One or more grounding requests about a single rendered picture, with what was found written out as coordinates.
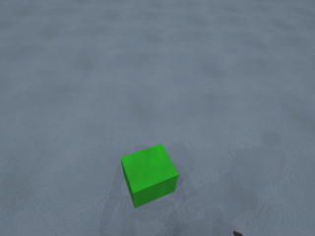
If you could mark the carton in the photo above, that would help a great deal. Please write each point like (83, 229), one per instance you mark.
(149, 174)

